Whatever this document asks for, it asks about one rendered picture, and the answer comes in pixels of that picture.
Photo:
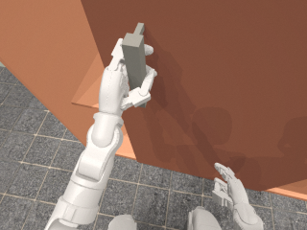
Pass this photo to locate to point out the robot right shin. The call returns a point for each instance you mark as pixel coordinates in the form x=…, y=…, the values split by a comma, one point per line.
x=200, y=207

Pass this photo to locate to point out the robot right hand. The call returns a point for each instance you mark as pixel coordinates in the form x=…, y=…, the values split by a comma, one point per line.
x=230, y=193

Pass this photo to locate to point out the right robot thigh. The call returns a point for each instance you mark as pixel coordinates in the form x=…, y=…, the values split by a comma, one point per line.
x=202, y=220

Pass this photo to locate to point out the robot right forearm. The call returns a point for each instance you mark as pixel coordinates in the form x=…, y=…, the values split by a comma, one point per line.
x=245, y=218

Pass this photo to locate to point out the wardrobe door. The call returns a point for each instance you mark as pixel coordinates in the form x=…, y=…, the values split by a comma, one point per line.
x=231, y=85
x=297, y=187

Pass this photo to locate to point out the robot left hand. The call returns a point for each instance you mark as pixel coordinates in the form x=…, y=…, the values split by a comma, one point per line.
x=115, y=83

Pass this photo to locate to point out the handle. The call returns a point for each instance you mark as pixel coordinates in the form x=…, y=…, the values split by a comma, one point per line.
x=133, y=48

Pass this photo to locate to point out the robot left forearm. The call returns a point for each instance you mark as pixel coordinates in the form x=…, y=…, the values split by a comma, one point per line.
x=79, y=203

